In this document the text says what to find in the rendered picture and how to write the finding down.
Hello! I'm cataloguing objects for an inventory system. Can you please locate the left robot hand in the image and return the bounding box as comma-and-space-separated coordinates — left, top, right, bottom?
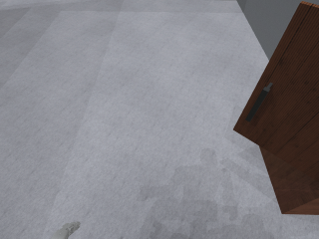
51, 221, 81, 239

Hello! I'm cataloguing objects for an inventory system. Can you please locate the handle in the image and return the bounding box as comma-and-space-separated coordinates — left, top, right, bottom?
245, 83, 273, 122

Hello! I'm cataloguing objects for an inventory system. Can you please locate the cupboard door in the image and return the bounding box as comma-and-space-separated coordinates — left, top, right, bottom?
233, 1, 319, 182

